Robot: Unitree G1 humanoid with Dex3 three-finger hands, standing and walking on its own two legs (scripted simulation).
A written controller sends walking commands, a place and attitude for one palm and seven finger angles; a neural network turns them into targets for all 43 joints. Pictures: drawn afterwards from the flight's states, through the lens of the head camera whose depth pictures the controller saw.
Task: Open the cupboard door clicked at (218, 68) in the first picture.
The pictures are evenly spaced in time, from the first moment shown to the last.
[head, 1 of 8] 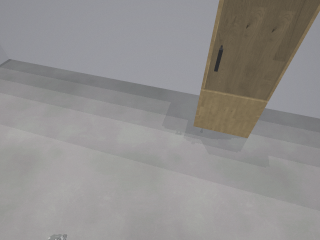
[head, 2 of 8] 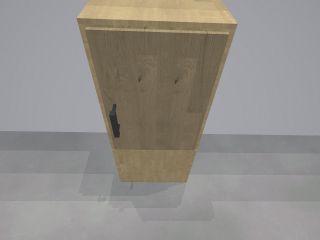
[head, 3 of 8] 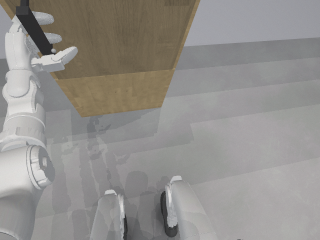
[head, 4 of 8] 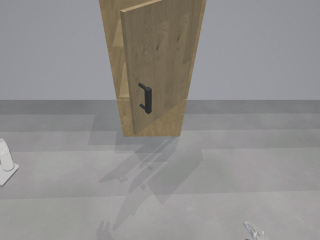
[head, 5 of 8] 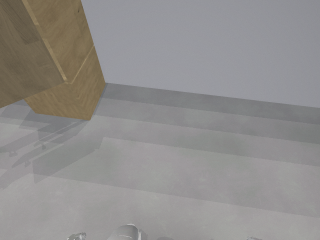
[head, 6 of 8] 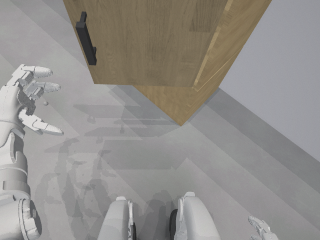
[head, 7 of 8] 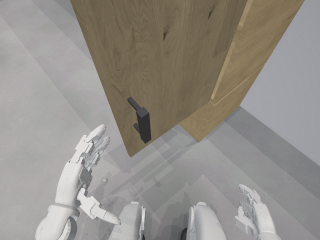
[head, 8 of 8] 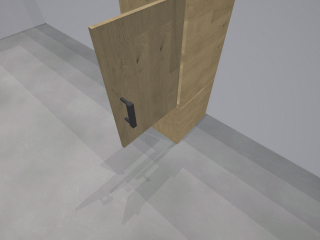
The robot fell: no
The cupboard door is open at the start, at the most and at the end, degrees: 0 87 87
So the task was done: yes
